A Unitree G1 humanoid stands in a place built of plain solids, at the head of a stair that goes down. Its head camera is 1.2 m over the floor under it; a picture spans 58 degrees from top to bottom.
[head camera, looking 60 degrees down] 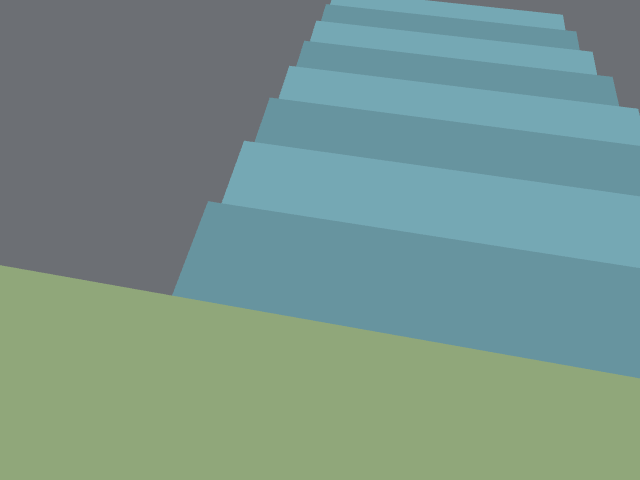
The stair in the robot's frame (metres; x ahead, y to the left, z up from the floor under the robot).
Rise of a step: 0.13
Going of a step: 0.43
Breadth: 2.00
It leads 10 degrees to the right of straight ahead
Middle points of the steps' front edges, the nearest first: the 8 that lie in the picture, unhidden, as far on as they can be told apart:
0.33 -0.49 0.00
0.76 -0.56 -0.13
1.18 -0.64 -0.26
1.60 -0.72 -0.39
2.03 -0.80 -0.53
2.45 -0.88 -0.66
2.88 -0.95 -0.79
3.30 -1.03 -0.92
